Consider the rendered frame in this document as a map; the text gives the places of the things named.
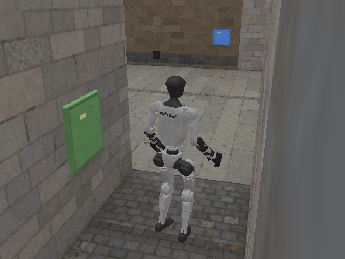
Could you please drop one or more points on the left robot shin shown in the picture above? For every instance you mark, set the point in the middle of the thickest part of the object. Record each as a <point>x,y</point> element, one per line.
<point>164,204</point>

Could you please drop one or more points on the left robot upper arm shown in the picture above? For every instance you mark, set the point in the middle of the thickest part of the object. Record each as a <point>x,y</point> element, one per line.
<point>152,116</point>

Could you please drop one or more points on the right robot shin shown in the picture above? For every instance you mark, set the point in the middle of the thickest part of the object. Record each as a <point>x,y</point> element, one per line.
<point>186,212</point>

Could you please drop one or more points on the robot right hand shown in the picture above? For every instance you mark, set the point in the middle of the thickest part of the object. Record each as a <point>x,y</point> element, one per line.
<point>216,160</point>

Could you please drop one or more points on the robot shin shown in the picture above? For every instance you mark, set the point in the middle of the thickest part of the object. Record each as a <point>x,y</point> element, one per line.
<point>164,204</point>
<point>186,212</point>

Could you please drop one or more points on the robot left hand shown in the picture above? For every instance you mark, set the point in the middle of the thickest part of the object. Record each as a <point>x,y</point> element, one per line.
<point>159,145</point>

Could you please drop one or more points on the robot left forearm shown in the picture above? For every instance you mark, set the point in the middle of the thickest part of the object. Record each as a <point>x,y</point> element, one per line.
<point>152,137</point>

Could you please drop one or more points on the robot right forearm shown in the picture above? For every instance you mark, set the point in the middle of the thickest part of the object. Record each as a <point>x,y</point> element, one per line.
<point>205,149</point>

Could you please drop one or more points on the right robot upper arm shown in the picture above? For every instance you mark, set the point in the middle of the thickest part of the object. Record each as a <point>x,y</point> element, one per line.
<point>192,115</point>

